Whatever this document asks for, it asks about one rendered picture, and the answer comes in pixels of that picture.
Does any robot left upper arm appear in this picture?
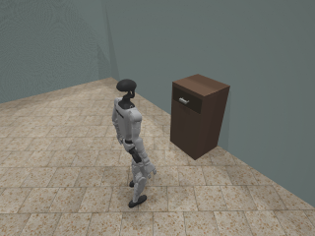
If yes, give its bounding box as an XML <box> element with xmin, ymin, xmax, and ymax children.
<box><xmin>111</xmin><ymin>97</ymin><xmax>123</xmax><ymax>123</ymax></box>

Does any handle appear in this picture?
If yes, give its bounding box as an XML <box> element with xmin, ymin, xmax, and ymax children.
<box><xmin>179</xmin><ymin>97</ymin><xmax>189</xmax><ymax>104</ymax></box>

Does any right robot forearm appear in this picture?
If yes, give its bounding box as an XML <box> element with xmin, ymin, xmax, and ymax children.
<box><xmin>135</xmin><ymin>138</ymin><xmax>151</xmax><ymax>165</ymax></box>

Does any robot right upper arm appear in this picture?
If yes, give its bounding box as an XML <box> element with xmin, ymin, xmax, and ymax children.
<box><xmin>129</xmin><ymin>109</ymin><xmax>143</xmax><ymax>145</ymax></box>

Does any right robot hand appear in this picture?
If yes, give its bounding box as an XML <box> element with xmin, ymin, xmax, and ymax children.
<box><xmin>144</xmin><ymin>162</ymin><xmax>157</xmax><ymax>179</ymax></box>

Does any drawer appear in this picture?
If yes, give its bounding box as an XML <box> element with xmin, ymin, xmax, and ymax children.
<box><xmin>173</xmin><ymin>87</ymin><xmax>203</xmax><ymax>114</ymax></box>

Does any robot torso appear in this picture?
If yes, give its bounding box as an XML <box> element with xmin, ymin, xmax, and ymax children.
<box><xmin>115</xmin><ymin>98</ymin><xmax>139</xmax><ymax>155</ymax></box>

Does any left robot hand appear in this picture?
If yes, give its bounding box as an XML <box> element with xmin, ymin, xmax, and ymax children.
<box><xmin>116</xmin><ymin>134</ymin><xmax>124</xmax><ymax>145</ymax></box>

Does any left robot forearm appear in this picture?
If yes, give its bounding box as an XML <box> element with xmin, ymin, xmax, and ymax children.
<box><xmin>112</xmin><ymin>120</ymin><xmax>121</xmax><ymax>135</ymax></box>

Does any cabinet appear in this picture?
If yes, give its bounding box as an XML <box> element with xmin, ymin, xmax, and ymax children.
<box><xmin>169</xmin><ymin>74</ymin><xmax>230</xmax><ymax>160</ymax></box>

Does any robot left foot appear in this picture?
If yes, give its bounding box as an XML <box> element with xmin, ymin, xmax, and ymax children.
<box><xmin>129</xmin><ymin>180</ymin><xmax>135</xmax><ymax>188</ymax></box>

